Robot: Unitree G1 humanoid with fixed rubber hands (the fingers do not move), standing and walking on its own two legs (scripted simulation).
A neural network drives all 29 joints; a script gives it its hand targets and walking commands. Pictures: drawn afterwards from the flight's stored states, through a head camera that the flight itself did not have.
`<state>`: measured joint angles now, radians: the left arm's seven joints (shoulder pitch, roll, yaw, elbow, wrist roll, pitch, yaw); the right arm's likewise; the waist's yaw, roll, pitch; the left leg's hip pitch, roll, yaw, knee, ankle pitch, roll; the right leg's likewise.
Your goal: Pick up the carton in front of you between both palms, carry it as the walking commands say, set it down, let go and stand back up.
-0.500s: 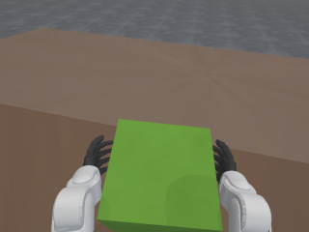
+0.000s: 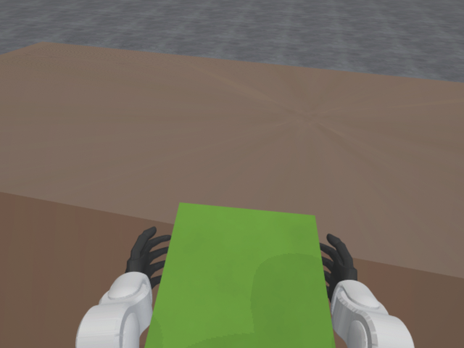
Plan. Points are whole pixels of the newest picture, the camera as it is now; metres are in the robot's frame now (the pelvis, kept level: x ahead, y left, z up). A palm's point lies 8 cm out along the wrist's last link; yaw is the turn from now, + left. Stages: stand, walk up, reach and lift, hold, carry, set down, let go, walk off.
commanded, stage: carry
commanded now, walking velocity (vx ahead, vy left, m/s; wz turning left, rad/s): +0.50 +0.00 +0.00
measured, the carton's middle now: (237, 303) +0.22 +0.00 +0.01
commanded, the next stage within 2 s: none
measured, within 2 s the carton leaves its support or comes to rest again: neither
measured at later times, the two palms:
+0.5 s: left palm (166, 138) +0.56 +0.17 +0.09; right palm (298, 149) +0.52 -0.13 +0.09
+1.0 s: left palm (198, 80) +0.88 +0.13 +0.08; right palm (292, 82) +0.89 -0.17 +0.07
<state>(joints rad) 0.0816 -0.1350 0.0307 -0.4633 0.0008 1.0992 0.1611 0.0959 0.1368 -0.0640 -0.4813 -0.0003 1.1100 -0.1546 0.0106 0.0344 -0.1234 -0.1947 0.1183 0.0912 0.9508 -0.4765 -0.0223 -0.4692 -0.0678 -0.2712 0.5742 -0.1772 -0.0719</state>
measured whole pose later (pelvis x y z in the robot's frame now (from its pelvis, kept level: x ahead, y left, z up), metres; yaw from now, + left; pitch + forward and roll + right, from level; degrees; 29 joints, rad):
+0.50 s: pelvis +0.32 +0.04 +0.01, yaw -5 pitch +4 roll +0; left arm 0.09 -0.14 0.05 -0.52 0.00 1.14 0.16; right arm 0.10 0.14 -0.05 -0.50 0.01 1.12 -0.15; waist -0.04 -0.04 -0.11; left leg -0.36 0.06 0.28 0.49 -0.21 0.06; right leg -0.41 -0.09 -0.09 1.13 -0.40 0.00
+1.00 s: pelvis +0.63 -0.02 +0.01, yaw +0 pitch +4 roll +1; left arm -0.02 -0.13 0.06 -0.40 0.01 1.08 0.15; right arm -0.02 0.13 -0.09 -0.41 -0.02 1.10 -0.15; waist 0.05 0.01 -0.04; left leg -0.49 0.08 0.06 1.22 -0.38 0.04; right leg -0.39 -0.06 -0.25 0.50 -0.19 -0.08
